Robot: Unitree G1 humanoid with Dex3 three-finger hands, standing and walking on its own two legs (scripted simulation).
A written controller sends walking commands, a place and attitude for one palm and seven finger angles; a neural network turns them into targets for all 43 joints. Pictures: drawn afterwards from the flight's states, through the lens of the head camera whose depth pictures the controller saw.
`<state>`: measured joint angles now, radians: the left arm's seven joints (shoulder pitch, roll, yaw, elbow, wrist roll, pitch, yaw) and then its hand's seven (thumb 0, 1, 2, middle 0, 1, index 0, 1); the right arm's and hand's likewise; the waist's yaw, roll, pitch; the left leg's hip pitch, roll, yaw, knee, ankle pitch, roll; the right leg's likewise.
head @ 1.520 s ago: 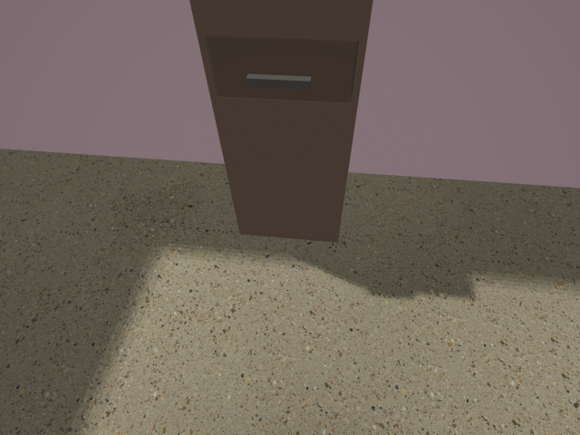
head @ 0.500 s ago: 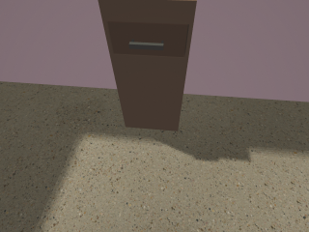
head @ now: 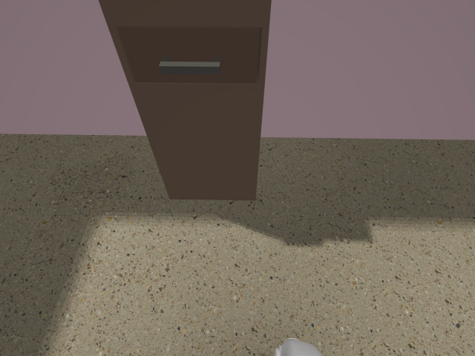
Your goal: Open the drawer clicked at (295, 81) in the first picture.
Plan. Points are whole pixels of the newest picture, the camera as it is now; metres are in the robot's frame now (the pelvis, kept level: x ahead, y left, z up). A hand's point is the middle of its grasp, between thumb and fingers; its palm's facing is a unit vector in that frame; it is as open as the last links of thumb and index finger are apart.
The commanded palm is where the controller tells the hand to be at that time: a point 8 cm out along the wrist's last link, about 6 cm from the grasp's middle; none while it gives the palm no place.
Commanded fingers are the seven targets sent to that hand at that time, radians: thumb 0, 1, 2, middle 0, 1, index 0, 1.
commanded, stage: take the last steps up to it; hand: left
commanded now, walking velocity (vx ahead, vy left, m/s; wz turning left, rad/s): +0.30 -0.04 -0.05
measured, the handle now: (191, 63) +0.85 +0.15 +0.01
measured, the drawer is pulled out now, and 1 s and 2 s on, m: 0.00 0.00 0.00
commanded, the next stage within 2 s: come to a stop and stand still in 0.66 s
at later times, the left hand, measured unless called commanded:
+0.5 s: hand (176, 292) +0.26 +0.14 -0.16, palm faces -0.02 -0.98 -0.18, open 7.3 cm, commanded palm none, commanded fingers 0.00 0.90 0.90 -0.20 -0.30 -0.20 -0.30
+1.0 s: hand (200, 236) +0.39 +0.10 -0.15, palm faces +0.04 -0.97 -0.24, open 7.3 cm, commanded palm none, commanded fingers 0.00 0.90 0.90 -0.20 -0.30 -0.20 -0.30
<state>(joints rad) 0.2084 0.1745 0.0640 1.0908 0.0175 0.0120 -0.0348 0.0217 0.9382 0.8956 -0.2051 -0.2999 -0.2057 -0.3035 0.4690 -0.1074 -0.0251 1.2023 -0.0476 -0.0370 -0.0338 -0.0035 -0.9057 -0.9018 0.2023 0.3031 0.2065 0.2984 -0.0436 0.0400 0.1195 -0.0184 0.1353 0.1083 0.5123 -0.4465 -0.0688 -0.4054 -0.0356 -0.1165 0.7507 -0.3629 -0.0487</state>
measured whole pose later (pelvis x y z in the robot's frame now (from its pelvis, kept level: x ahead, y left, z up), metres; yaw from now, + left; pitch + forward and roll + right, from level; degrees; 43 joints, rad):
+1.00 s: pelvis +0.32 -0.09 +0.01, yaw +2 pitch +0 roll +2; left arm 0.13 0.17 0.05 1.04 0.02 -0.02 0.02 0.00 0.91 0.90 -0.20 -0.30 -0.20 -0.30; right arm 0.24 -0.16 -0.05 1.08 0.00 0.04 -0.03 0.00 -0.91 -0.90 0.20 0.30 0.21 0.30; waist -0.02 0.01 0.12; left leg -0.29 0.05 0.06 0.83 -0.50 -0.04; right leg -0.24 -0.06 -0.11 0.58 -0.33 -0.03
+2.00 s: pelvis +0.30 -0.10 +0.01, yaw -1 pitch +0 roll +1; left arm 0.33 0.13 0.00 1.08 0.01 0.01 0.02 0.00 0.91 0.90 -0.20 -0.30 -0.20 -0.30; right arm 0.43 -0.15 -0.01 1.07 -0.03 0.00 -0.02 0.00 -0.91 -0.90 0.20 0.30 0.20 0.30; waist -0.02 0.02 -0.01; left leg -0.28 0.03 0.06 0.50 -0.22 -0.02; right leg -0.31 0.01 -0.04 0.56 -0.24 -0.05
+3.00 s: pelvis +0.34 -0.12 +0.02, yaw -1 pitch -1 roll +1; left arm 0.33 0.12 -0.01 1.13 0.01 -0.03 0.03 0.01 0.91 0.90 -0.20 -0.30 -0.20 -0.30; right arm 0.34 -0.13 0.01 1.13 -0.02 -0.02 -0.04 0.00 -0.91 -0.90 0.20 0.30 0.20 0.30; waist 0.00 0.02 0.01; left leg -0.14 0.07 0.05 0.38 -0.21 -0.06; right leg -0.18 0.05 -0.05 0.42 -0.23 -0.08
